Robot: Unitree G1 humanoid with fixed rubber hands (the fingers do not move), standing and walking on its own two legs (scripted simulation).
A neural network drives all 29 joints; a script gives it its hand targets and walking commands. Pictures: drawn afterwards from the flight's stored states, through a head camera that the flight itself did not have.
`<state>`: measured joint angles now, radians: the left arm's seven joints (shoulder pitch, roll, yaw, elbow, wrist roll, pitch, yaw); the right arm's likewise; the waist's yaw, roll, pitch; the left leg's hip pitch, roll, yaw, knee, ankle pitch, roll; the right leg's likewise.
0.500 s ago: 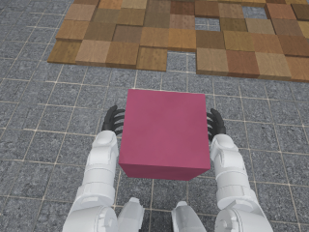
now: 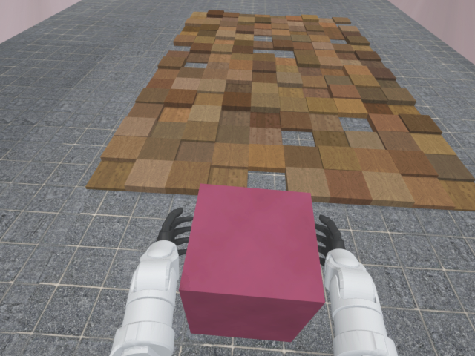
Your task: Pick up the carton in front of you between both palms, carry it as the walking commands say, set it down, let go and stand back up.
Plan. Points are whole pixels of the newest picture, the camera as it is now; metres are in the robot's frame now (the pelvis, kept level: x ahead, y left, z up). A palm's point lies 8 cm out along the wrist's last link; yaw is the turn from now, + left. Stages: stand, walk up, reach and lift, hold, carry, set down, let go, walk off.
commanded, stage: reach and lift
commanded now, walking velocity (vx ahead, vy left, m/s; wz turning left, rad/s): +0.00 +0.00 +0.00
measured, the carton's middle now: (247, 266) +0.30 +0.00 -0.04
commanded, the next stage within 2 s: hold in 0.98 s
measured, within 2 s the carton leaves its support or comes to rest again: neither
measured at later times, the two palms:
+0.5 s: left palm (164, 243) +0.29 +0.15 +0.04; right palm (333, 251) +0.29 -0.15 +0.04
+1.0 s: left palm (163, 241) +0.29 +0.15 +0.05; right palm (336, 248) +0.29 -0.15 +0.05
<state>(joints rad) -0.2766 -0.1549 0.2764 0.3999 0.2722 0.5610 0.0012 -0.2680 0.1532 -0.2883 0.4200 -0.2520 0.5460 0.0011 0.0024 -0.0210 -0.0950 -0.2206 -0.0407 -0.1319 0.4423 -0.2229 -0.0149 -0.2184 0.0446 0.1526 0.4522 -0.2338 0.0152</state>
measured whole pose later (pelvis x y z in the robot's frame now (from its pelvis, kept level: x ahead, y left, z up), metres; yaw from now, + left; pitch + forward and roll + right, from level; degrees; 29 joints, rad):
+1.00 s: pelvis +0.00 +0.00 +0.01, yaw +0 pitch -6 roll +0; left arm -0.29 -0.16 0.26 0.29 0.29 0.70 -0.03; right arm -0.28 0.16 -0.26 0.30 -0.28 0.69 0.02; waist 0.01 -0.01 0.00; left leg -0.06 -0.03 -0.13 0.35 -0.19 -0.01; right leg -0.05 0.04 0.14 0.36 -0.20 0.01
